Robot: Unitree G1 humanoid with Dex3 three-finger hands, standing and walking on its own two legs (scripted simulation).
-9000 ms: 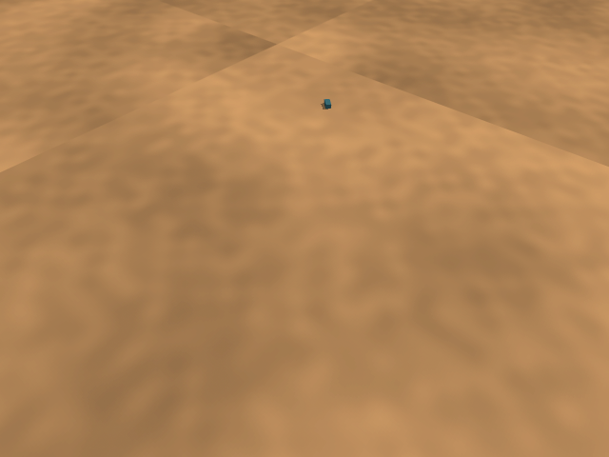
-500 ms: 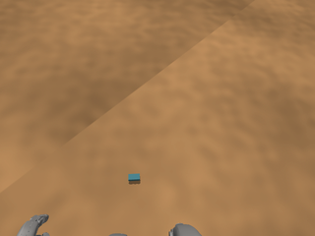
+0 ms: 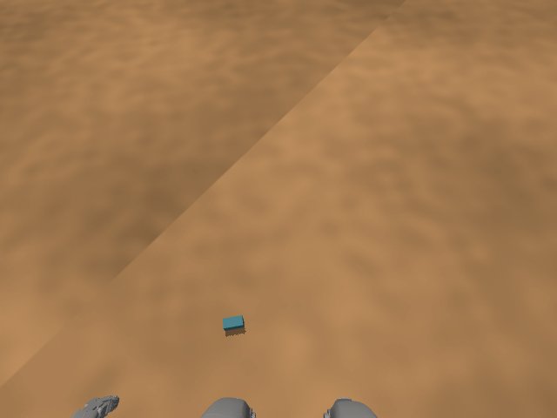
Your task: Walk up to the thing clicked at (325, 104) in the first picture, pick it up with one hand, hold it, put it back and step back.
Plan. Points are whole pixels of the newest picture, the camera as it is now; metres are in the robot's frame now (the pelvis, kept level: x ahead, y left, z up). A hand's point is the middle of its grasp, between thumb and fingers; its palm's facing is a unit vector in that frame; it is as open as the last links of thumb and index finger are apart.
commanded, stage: walk up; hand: left
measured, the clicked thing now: (233, 323) +0.47 +0.21 -0.74
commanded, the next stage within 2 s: none
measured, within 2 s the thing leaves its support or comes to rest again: neither
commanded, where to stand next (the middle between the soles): +0.11 -0.01 m, yaw +2 degrees
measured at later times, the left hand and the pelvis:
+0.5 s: hand out of the picture +0.03 +0.32 -0.15, palm faces +0.05 -0.91 -0.41, open 7.4 cm; pelvis -0.01 +0.03 +0.01, yaw +3 degrees
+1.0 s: hand out of the picture +0.09 +0.29 -0.16, palm faces +0.03 -0.93 -0.37, open 7.4 cm; pelvis +0.02 +0.02 -0.01, yaw +2 degrees
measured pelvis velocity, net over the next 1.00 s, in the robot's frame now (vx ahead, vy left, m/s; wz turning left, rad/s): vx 0.02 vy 0.02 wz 0.03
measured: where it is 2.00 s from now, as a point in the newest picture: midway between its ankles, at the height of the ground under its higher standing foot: outside the picture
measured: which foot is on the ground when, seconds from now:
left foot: up 0.00-0.26, down 0.28-0.66, up 0.68-0.94, down 0.96-1.00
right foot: down 0.00-0.32, up 0.34-0.56, down 0.58-1.00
